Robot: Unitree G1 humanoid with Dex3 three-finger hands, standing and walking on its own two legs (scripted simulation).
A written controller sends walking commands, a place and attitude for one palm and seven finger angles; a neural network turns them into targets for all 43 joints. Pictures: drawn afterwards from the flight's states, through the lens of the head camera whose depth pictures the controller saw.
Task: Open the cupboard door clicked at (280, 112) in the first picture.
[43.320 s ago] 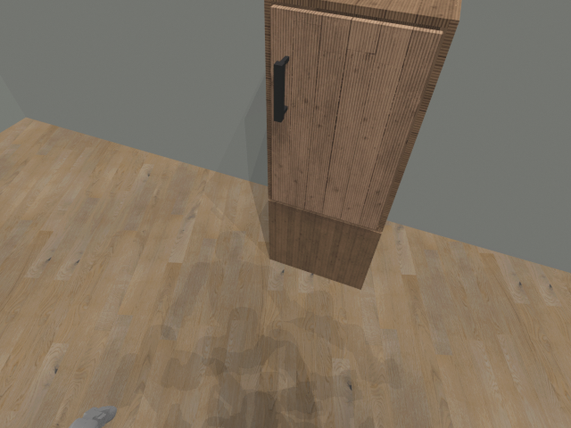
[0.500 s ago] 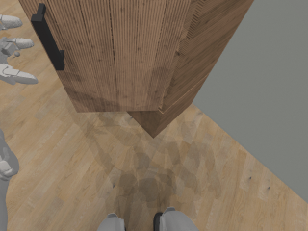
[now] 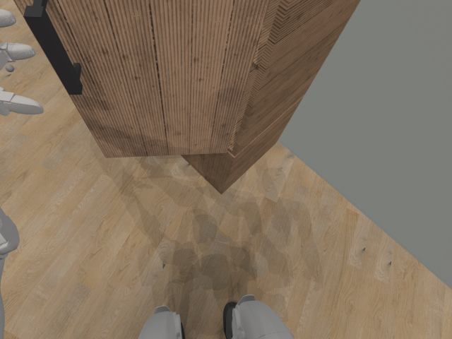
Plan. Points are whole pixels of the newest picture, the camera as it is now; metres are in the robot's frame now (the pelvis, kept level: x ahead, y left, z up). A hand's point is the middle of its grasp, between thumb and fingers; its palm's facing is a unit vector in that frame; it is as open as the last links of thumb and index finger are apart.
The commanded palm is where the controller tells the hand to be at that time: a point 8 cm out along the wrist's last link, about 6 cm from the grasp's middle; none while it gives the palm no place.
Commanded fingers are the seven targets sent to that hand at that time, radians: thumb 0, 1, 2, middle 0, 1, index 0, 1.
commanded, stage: slide the fingers in behind the handle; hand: left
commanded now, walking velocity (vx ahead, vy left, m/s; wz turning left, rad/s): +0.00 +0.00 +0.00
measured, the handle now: (60, 47) +0.56 +0.22 +0.10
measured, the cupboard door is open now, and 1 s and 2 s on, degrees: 51 50 50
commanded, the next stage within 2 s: close the thumb around the handle in 1.52 s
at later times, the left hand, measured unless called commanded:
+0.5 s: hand (31, 72) +0.51 +0.25 +0.10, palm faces +0.01 -1.00 +0.01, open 14.1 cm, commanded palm +0.50 +0.28 +0.10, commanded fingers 0.00 -0.50 0.30 -0.30 -1.20 -0.30 -1.20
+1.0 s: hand (61, 71) +0.52 +0.21 +0.10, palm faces +0.02 -1.00 +0.00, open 13.9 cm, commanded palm +0.50 +0.25 +0.10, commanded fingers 0.00 -0.50 0.30 -0.30 -1.20 -0.30 -1.20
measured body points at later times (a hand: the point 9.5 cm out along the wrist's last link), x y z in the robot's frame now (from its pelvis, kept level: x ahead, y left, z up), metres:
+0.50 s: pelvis +0.01 +0.00 +0.00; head +0.14 +0.03 +0.43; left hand +0.51 +0.30 +0.11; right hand +0.00 -0.27 -0.10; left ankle -0.01 +0.09 -0.69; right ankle +0.02 -0.13 -0.69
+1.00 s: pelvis +0.00 -0.01 +0.00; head +0.13 +0.01 +0.43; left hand +0.51 +0.26 +0.10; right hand -0.01 -0.27 -0.10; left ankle -0.01 +0.09 -0.69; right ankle +0.02 -0.13 -0.69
